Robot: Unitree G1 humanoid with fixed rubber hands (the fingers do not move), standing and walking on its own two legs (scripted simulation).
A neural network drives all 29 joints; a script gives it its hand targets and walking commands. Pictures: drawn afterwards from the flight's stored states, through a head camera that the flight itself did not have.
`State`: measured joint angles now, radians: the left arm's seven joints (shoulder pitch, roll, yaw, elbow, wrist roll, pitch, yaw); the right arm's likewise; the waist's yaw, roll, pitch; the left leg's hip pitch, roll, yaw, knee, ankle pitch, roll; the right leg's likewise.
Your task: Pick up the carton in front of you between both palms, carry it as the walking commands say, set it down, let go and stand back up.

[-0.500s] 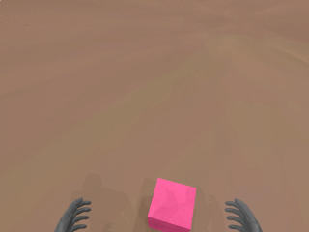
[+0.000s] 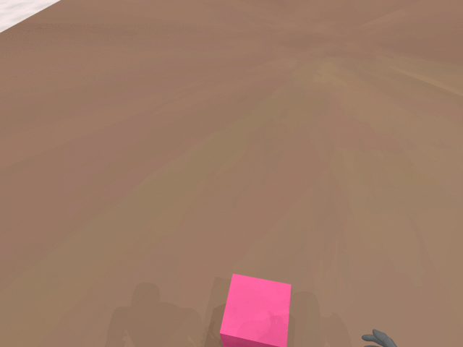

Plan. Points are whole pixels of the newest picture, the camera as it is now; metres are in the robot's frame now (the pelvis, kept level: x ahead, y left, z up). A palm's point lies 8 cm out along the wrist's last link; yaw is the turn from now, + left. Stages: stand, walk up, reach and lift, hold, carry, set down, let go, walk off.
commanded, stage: stand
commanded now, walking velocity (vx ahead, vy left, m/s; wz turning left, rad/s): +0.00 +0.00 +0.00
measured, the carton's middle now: (256, 319) +0.38 -0.04 -0.64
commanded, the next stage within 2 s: none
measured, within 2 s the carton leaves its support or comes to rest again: neither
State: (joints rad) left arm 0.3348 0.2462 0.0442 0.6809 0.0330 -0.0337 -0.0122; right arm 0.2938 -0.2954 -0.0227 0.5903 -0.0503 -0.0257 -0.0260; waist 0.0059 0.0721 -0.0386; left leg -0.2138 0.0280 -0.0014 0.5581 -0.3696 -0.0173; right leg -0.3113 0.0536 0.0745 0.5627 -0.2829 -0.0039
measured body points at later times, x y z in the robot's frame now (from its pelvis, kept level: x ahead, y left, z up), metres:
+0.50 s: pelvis +0.04 -0.02 -0.01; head +0.05 -0.03 +0.44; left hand +0.15 +0.23 -0.12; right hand +0.08 -0.29 -0.14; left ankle -0.05 +0.13 -0.73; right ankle +0.01 -0.12 -0.73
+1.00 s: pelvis +0.03 -0.01 -0.01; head +0.03 -0.03 +0.44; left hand +0.09 +0.24 -0.14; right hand -0.01 -0.27 -0.16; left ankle -0.05 +0.13 -0.73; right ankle +0.01 -0.12 -0.73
